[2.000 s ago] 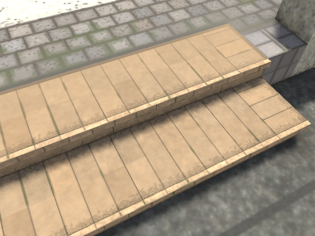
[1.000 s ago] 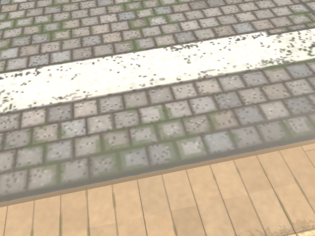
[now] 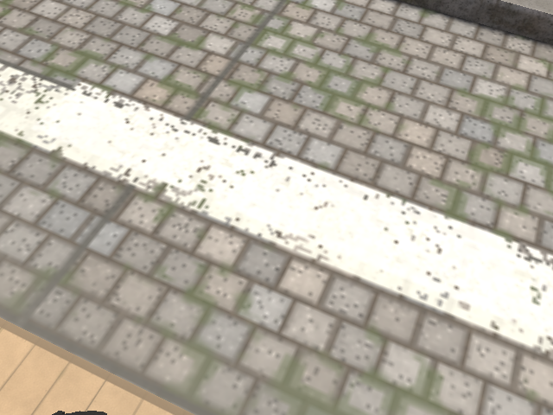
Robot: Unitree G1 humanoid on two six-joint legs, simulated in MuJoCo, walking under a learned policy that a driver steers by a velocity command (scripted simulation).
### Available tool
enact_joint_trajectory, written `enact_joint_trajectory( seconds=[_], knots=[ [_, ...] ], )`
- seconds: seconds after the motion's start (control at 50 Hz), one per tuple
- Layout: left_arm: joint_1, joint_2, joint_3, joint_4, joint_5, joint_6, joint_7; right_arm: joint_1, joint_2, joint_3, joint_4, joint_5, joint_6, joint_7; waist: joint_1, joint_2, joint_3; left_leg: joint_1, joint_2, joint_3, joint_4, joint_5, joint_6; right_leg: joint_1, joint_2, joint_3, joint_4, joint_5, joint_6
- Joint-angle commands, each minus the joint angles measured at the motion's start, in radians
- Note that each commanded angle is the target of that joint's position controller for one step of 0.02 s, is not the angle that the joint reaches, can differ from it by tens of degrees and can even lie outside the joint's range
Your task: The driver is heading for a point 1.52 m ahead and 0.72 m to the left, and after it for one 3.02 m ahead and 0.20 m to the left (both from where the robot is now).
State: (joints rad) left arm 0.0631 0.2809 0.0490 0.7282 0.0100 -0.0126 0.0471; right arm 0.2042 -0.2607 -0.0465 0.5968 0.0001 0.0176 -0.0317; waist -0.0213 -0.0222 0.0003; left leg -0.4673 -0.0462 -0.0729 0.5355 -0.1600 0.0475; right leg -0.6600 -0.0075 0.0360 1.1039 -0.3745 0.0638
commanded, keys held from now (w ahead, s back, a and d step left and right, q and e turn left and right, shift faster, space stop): q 0.30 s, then no key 0.70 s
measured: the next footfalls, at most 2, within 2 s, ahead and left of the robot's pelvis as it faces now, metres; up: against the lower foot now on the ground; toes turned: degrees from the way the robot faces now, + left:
right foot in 0.18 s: +0.08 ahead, -0.14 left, +0.00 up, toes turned +9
left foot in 0.50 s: +0.06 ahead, +0.08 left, +0.00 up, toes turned +15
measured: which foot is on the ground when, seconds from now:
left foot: down 0.00-0.18, up 0.20-0.48, down 0.50-1.00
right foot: up 0.00-0.16, down 0.18-0.52, up 0.54-0.80, down 0.82-1.00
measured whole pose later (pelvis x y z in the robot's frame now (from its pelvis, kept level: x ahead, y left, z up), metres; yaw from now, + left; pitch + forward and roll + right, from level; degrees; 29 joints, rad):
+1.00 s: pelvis +0.01 -0.05 +0.00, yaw +16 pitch +0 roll +0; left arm 0.23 0.18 0.00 0.81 0.02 -0.01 0.03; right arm 0.21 -0.19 -0.02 0.69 -0.01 -0.01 -0.01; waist 0.00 0.02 0.00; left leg -0.31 -0.02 -0.01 0.55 -0.23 0.01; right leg -0.24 -0.02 0.02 0.58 -0.33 0.02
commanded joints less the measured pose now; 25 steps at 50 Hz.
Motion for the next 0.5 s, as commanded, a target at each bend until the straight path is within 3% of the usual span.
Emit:
enact_joint_trajectory(
  seconds=[0.02,0.06,0.12,0.16,0.18,0.2,0.22,0.24,0.26,0.3,0.32,0.38,0.4,0.42,0.44,0.48,0.5],
  knots=[
    [0.018,0.021,-0.011,-0.082,-0.004,-0.007,0.003,-0.069,-0.145,-0.044,-0.121,0.002,-0.014,-0.017,0.035,0.125,-0.236,0.230,0.208,-0.276,-0.112,0.317,0.202,0.030,0.007,0.019,-0.114,0.018,0.006],
    [0.017,0.017,-0.016,-0.093,-0.010,-0.003,-0.003,-0.050,-0.156,-0.050,-0.122,0.007,-0.009,-0.014,0.025,0.160,-0.226,0.202,0.202,-0.301,-0.119,0.244,0.201,0.102,0.022,0.014,-0.219,-0.002,-0.004],
    [0.048,0.031,-0.009,-0.093,-0.022,-0.001,-0.012,-0.040,-0.149,-0.052,-0.123,0.017,0.001,-0.005,0.021,0.209,-0.199,0.193,0.190,-0.353,-0.101,0.210,0.184,0.205,0.043,0.007,-0.405,0.007,-0.020],
    [0.122,0.039,0.005,-0.074,-0.020,-0.005,-0.021,-0.057,-0.133,-0.052,-0.123,0.036,0.009,-0.006,0.068,0.191,-0.178,0.118,0.132,-0.336,-0.033,0.142,0.125,0.380,0.031,0.002,-0.645,0.167,-0.055],
    [0.167,0.108,0.026,-0.076,0.004,-0.001,-0.016,-0.044,-0.089,-0.041,-0.128,0.031,0.007,-0.004,0.063,0.068,-0.188,-0.037,0.065,-0.264,0.111,-0.067,0.064,0.531,-0.140,0.136,-0.670,0.261,-0.124],
    [0.100,0.179,0.045,-0.090,0.035,0.015,-0.008,-0.014,-0.058,-0.035,-0.138,0.032,-0.002,0.005,0.003,-0.265,-0.113,-0.270,-0.108,-0.031,0.303,-0.415,-0.016,0.555,-0.341,0.373,-0.756,0.478,-0.276],
    [0.088,0.141,0.045,-0.128,0.051,0.011,0.000,-0.007,-0.134,-0.053,-0.127,0.014,-0.017,0.009,0.024,-0.290,-0.140,-0.281,-0.045,-0.026,0.558,-0.453,-0.072,0.506,-0.435,0.490,-0.797,0.471,-0.381],
    [0.046,0.075,0.027,-0.156,0.040,0.006,0.011,-0.009,-0.172,-0.068,-0.100,0.026,-0.013,0.011,0.021,-0.173,-0.113,-0.272,-0.012,-0.044,0.675,-0.377,-0.092,0.472,-0.381,0.402,-0.781,0.388,-0.357],
    [0.011,0.037,0.015,-0.164,0.019,0.008,0.017,0.001,-0.152,-0.064,-0.076,0.027,0.003,0.007,0.004,-0.106,-0.076,-0.276,0.006,-0.040,0.728,-0.310,-0.108,0.452,-0.303,0.300,-0.764,0.305,-0.309],
    [0.007,0.036,0.008,-0.162,-0.009,0.012,0.027,-0.018,-0.100,-0.045,-0.081,0.017,0.023,0.002,0.008,-0.090,-0.030,-0.302,0.020,-0.008,0.741,-0.226,-0.122,0.449,-0.247,0.191,-0.767,0.274,-0.284],
    [0.035,0.038,0.008,-0.145,-0.008,0.027,0.030,-0.048,-0.060,-0.028,-0.088,0.020,0.028,-0.003,0.025,-0.094,-0.002,-0.286,-0.004,0.050,0.641,-0.192,-0.130,0.426,-0.183,0.115,-0.769,0.251,-0.279],
    [0.092,0.067,0.018,-0.132,-0.004,0.057,0.032,-0.116,0.000,0.007,-0.111,0.016,0.016,0.013,0.077,-0.147,-0.050,-0.141,-0.008,0.122,0.328,-0.258,-0.128,0.465,-0.168,0.065,-0.749,0.189,-0.283],
    [0.108,0.087,0.025,-0.125,-0.010,0.063,0.031,-0.120,-0.003,0.009,-0.110,0.020,0.010,0.024,0.089,-0.167,-0.058,-0.098,-0.007,0.132,0.239,-0.272,-0.121,0.475,-0.183,0.082,-0.753,0.156,-0.294],
    [0.089,0.109,0.030,-0.135,-0.007,0.048,0.025,-0.098,-0.036,0.000,-0.107,0.014,0.003,0.035,0.079,-0.192,-0.099,-0.015,0.023,0.107,0.224,-0.216,-0.104,0.474,-0.248,0.130,-0.747,0.217,-0.310],
    [0.080,0.111,0.030,-0.132,-0.014,0.040,0.021,-0.069,-0.051,-0.007,-0.095,0.015,0.001,0.042,0.064,-0.187,-0.109,0.040,0.028,0.100,0.143,-0.182,-0.082,0.466,-0.257,0.136,-0.732,0.246,-0.309],
    [0.092,0.095,0.020,-0.105,-0.032,0.033,0.010,-0.011,-0.048,-0.012,-0.061,0.007,-0.002,0.047,0.031,-0.151,-0.086,0.197,-0.009,0.143,-0.114,-0.059,-0.031,0.420,-0.220,0.093,-0.671,0.288,-0.270],
    [0.139,0.079,0.013,-0.077,-0.028,0.025,0.002,-0.004,-0.068,-0.015,-0.068,-0.002,-0.002,0.044,0.029,-0.109,-0.094,0.326,0.024,0.081,-0.169,0.020,-0.006,0.344,-0.200,0.074,-0.635,0.230,-0.218]
  ],
)
Velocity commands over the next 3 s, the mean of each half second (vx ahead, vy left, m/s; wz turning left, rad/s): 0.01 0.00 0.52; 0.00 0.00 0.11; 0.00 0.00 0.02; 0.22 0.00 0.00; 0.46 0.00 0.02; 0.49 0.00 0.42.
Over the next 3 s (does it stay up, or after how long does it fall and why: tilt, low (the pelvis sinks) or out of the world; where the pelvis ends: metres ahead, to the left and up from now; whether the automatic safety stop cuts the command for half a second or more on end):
stays up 0.68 0.16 0.01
